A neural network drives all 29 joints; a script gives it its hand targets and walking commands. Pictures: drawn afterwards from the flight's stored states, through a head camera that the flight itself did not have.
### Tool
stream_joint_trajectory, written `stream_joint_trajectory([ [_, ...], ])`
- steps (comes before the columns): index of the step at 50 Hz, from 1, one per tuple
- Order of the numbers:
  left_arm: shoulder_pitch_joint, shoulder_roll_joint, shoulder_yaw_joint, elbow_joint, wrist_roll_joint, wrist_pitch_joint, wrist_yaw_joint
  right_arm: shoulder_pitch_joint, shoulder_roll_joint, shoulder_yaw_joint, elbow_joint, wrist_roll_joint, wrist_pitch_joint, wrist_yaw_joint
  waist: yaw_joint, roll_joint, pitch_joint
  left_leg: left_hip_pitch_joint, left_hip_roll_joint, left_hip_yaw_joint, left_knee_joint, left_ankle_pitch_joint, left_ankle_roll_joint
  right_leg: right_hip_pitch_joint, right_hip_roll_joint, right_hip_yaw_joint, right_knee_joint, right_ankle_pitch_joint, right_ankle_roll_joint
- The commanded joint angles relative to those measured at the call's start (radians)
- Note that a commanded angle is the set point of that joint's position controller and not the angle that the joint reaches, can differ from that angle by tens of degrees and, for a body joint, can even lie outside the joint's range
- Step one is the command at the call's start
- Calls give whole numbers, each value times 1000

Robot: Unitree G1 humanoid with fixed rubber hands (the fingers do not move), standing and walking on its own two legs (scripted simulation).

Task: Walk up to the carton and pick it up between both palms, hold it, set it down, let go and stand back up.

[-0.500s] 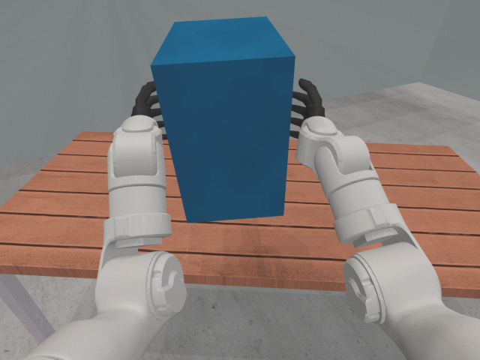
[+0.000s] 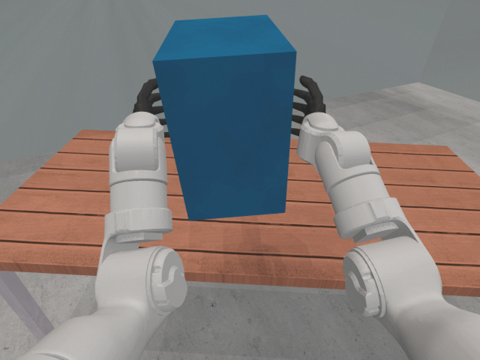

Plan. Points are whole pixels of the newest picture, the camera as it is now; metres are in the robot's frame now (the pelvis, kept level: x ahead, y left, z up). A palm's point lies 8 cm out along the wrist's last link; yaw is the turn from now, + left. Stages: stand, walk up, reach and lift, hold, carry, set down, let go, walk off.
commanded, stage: hold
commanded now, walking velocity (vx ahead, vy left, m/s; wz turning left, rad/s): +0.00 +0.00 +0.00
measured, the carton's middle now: (229, 114) +0.44 +0.01 +0.26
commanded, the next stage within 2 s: none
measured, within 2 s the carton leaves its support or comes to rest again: neither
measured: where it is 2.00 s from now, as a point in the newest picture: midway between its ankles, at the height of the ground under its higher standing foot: outside the picture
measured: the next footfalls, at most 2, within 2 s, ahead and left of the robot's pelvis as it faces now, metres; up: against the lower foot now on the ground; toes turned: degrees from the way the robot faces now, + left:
none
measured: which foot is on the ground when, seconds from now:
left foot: down 0.00-1.00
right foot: down 0.00-1.00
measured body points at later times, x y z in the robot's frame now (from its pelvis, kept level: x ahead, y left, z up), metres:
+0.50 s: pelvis +0.00 +0.00 +0.00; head -0.08 +0.02 +0.44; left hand +0.39 +0.14 +0.28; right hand +0.38 -0.12 +0.28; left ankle +0.04 +0.12 -0.74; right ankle +0.02 -0.10 -0.74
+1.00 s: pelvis +0.00 +0.00 +0.00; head -0.08 +0.02 +0.44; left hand +0.39 +0.14 +0.27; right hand +0.38 -0.12 +0.27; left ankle +0.04 +0.12 -0.74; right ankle +0.02 -0.10 -0.74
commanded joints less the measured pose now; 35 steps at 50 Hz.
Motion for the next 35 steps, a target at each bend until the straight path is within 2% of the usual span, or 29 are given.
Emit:
stream_joint_trajectory([
  [1, -866, -570, -432, -181, -259, -99, -187, -914, 629, 260, -390, 176, -79, 171, -23, 100, -539, 16, -68, 78, -68, 247, -30, 210, 32, 3, -14, 240, 86],
  [2, -867, -568, -436, -161, -255, -99, -188, -910, 614, 255, -379, 175, -73, 168, -19, 116, -514, 4, -68, 77, -69, 235, -36, 201, 36, -1, -16, 208, 80],
  [3, -863, -583, -432, -156, -266, -98, -187, -915, 617, 258, -397, 180, -74, 166, -27, 97, -541, 28, -67, 75, -63, 244, -37, 198, 39, -1, -16, 222, 83],
  [4, -870, -574, -438, -191, -270, -101, -185, -912, 626, 269, -410, 187, -76, 162, -22, 99, -559, 34, -72, 80, -57, 262, -40, 207, 41, -8, -10, 236, 84],
  [5, -866, -572, -430, -169, -261, -99, -186, -911, 612, 263, -395, 179, -70, 161, -24, 98, -512, 21, -76, 83, -63, 234, -36, 187, 40, -1, -21, 202, 83],
  [7, -852, -587, -455, -169, -269, -97, -186, -898, 597, 249, -409, 174, -74, 162, -36, 120, -510, 7, -66, 73, -67, 239, -45, 178, 43, -6, -19, 194, 77],
  [8, -859, -561, -422, -127, -251, -94, -191, -898, 591, 236, -370, 157, -65, 162, -36, 99, -463, 2, -67, 76, -77, 197, -39, 162, 36, -4, -34, 157, 80],
  [10, -860, -551, -412, -136, -242, -98, -196, -883, 608, 234, -351, 144, -64, 165, -24, 84, -459, -21, -69, 80, -94, 152, -25, 162, 27, 0, -39, 126, 86],
  [11, -876, -566, -410, -144, -243, -94, -194, -896, 600, 222, -350, 152, -67, 169, -30, 106, -448, -24, -66, 75, -103, 150, -31, 149, 28, -4, -33, 121, 84],
  [12, -878, -556, -406, -146, -240, -95, -194, -932, 620, 247, -387, 166, -74, 169, -22, 88, -489, -8, -67, 80, -92, 177, -26, 172, 29, -2, -23, 152, 88],
  [13, -870, -565, -418, -152, -243, -97, -192, -918, 614, 252, -396, 167, -75, 169, -6, 105, -493, -14, -69, 77, -80, 217, -30, 189, 33, -6, -22, 183, 88],
  [14, -864, -562, -440, -207, -265, -102, -191, -912, 640, 277, -437, 194, -79, 161, -21, 103, -557, 27, -77, 79, -56, 279, -33, 229, 34, 7, -9, 265, 91],
  [15, -880, -586, -442, -206, -264, -100, -187, -949, 622, 289, -463, 202, -80, 160, -6, 118, -550, 28, -77, 77, -52, 294, -40, 216, 39, 10, -6, 266, 89],
  [16, -871, -572, -435, -171, -251, -96, -186, -940, 620, 285, -450, 195, -75, 159, -16, 107, -521, 33, -77, 81, -52, 276, -36, 196, 37, 0, -9, 245, 91],
  [17, -899, -571, -434, -189, -261, -102, -183, -951, 620, 275, -407, 191, -71, 162, -14, 96, -517, 20, -71, 73, -62, 234, -36, 178, 43, -3, -18, 194, 83],
  [19, -847, -579, -429, -165, -254, -100, -180, -939, 623, 282, -442, 190, -75, 162, -11, 91, -515, 22, -69, 74, -65, 241, -33, 174, 46, -5, -21, 206, 84],
  [20, -843, -565, -417, -154, -252, -96, -186, -916, 625, 275, -423, 185, -69, 159, -4, 75, -498, 10, -68, 77, -67, 238, -27, 185, 39, -3, -23, 207, 90],
  [21, -835, -543, -403, -107, -241, -91, -190, -907, 604, 255, -381, 173, -63, 160, -12, 69, -464, 15, -68, 81, -80, 185, -24, 159, 32, -1, -31, 157, 83],
  [22, -860, -544, -416, -151, -250, -98, -188, -913, 617, 264, -382, 171, -67, 164, -4, 65, -493, 11, -65, 80, -84, 189, -26, 164, 40, -8, -27, 146, 86],
  [23, -837, -569, -421, -142, -246, -94, -185, -918, 596, 254, -410, 173, -71, 166, -11, 93, -502, 21, -64, 82, -84, 199, -29, 155, 38, -1, -25, 163, 80],
  [25, -814, -576, -435, -160, -251, -86, -184, -891, 605, 268, -407, 179, -65, 160, -15, 91, -494, 35, -63, 76, -66, 262, -38, 185, 43, 0, -22, 225, 74],
  [26, -806, -563, -421, -138, -247, -79, -192, -888, 597, 267, -416, 177, -61, 153, -19, 75, -467, 29, -69, 80, -65, 253, -35, 185, 41, -3, -23, 224, 83],
  [29, -849, -571, -448, -185, -256, -78, -191, -877, 585, 240, -380, 176, -57, 158, -36, 118, -449, 20, -58, 69, -75, 243, -47, 156, 43, -7, -30, 186, 73],
  [30, -840, -580, -443, -186, -261, -75, -192, -889, 598, 257, -406, 184, -59, 158, -30, 103, -478, 40, -57, 65, -69, 253, -44, 166, 45, 0, -25, 206, 79],
  [31, -843, -561, -430, -156, -248, -74, -194, -880, 580, 235, -369, 176, -49, 157, -32, 117, -438, 25, -60, 71, -82, 223, -41, 156, 42, 1, -30, 180, 79],
  [34, -859, -566, -411, -138, -236, -81, -195, -890, 585, 225, -335, 168, -52, 167, -15, 105, -432, 1, -52, 69, -103, 176, -38, 156, 46, -5, -26, 136, 73],
  [35, -870, -573, -433, -183, -240, -85, -191, -871, 593, 236, -342, 171, -55, 172, -22, 132, -452, -9, -49, 66, -94, 224, -44, 170, 50, -7, -17, 161, 72],
])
